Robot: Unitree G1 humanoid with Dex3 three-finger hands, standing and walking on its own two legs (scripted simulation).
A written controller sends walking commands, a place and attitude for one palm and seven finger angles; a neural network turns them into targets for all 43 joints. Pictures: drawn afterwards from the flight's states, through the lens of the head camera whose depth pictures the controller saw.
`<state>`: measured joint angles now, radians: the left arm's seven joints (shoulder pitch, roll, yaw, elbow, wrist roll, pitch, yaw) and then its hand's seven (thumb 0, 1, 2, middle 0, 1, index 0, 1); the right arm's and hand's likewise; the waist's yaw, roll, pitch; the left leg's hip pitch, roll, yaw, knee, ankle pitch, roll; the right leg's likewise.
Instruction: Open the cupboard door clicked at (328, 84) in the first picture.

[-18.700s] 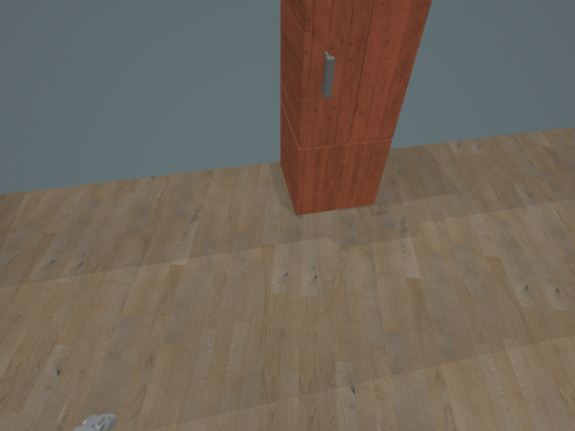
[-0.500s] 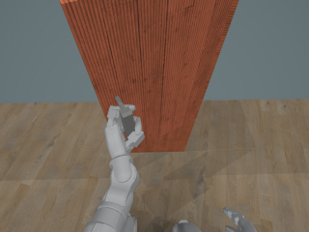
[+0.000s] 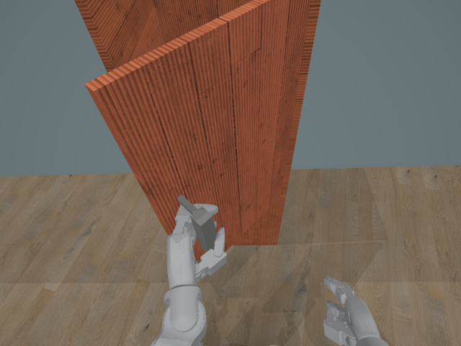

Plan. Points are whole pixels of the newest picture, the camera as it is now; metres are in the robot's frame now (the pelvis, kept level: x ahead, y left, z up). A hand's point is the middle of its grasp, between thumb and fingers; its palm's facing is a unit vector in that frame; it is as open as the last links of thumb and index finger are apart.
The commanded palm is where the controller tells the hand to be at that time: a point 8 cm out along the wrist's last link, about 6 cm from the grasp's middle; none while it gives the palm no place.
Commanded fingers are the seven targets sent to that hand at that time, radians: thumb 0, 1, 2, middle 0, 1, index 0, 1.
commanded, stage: open thumb and fingers to let go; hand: left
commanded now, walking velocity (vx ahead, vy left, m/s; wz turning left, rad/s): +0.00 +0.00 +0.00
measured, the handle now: (197, 225) +0.33 +0.06 +0.03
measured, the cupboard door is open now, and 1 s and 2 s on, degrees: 46 41 43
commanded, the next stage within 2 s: slide the hand sideways off the handle in 0.78 s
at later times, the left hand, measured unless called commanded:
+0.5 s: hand (202, 245) +0.29 +0.05 +0.02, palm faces +0.30 -0.95 -0.07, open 12.8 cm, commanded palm +0.24 +0.08 +0.02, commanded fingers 0.00 -0.50 0.30 -0.25 -0.90 -0.25 -0.90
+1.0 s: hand (200, 258) +0.27 +0.05 +0.02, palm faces -0.04 -1.00 -0.02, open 16.2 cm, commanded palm +0.24 +0.08 +0.02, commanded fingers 0.00 -0.50 0.30 -0.15 -0.30 -0.15 -0.30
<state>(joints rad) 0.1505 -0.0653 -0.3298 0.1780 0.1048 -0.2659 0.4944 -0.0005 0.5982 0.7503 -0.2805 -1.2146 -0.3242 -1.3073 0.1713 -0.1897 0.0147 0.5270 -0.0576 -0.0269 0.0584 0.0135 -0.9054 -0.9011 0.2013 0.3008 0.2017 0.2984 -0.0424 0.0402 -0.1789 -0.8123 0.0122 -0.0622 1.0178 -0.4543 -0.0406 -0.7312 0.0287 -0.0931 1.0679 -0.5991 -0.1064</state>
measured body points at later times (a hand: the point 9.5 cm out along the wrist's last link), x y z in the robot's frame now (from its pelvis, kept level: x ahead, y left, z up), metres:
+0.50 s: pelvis -0.02 +0.00 -0.02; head +0.05 -0.04 +0.43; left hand +0.27 +0.10 +0.03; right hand +0.14 -0.22 -0.14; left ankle +0.02 +0.18 -0.66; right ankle -0.04 -0.04 -0.67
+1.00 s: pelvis -0.04 +0.05 -0.02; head +0.02 +0.04 +0.43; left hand +0.26 +0.11 +0.03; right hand +0.13 -0.16 -0.12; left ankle +0.02 +0.18 -0.67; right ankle -0.04 -0.04 -0.67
